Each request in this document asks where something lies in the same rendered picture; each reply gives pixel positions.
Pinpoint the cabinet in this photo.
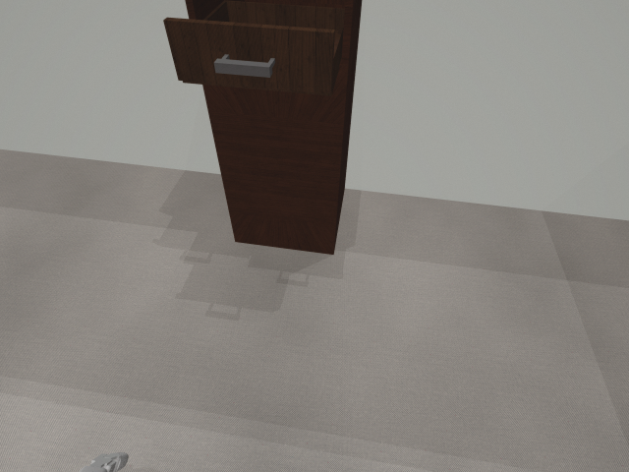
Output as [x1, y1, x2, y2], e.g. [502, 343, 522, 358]
[185, 0, 362, 255]

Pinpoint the drawer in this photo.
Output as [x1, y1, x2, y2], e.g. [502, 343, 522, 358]
[163, 0, 345, 96]

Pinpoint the left robot hand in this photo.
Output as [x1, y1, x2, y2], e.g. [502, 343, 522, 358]
[79, 452, 129, 472]

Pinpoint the handle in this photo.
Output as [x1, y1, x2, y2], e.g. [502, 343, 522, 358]
[214, 54, 275, 78]

